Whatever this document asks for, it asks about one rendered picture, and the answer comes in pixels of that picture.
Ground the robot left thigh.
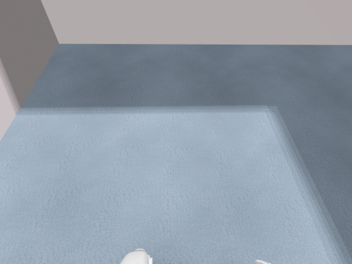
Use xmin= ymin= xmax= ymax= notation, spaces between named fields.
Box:
xmin=120 ymin=251 xmax=153 ymax=264

